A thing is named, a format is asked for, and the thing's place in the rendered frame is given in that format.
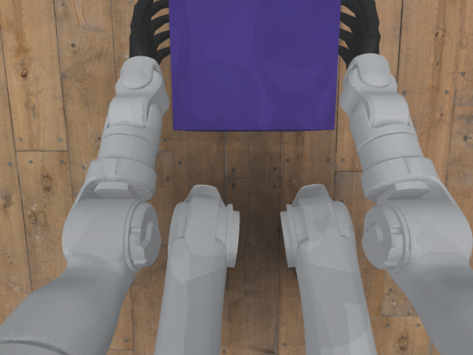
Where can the robot left shin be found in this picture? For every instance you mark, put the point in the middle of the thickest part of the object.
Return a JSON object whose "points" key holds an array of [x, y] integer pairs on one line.
{"points": [[180, 214]]}

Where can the robot right forearm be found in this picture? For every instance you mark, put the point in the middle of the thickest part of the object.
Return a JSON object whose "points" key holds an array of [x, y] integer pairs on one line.
{"points": [[386, 142]]}

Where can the left robot upper arm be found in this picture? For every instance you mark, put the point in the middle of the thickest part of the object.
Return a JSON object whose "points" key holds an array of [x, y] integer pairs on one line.
{"points": [[106, 243]]}

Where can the right robot upper arm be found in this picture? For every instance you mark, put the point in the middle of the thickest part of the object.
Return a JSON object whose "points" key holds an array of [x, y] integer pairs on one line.
{"points": [[425, 246]]}

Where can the carton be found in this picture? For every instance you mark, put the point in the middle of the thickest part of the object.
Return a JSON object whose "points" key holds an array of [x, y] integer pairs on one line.
{"points": [[254, 65]]}

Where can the left robot thigh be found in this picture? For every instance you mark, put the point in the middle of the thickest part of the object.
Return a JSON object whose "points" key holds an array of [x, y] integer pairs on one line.
{"points": [[191, 312]]}

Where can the robot right hand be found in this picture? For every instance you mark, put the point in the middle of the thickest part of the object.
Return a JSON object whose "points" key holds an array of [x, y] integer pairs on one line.
{"points": [[365, 36]]}

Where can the robot left hand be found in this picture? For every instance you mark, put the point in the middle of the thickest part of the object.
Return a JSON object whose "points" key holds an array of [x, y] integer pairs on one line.
{"points": [[142, 40]]}

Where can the robot left forearm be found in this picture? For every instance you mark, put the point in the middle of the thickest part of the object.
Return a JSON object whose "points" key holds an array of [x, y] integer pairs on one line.
{"points": [[124, 168]]}

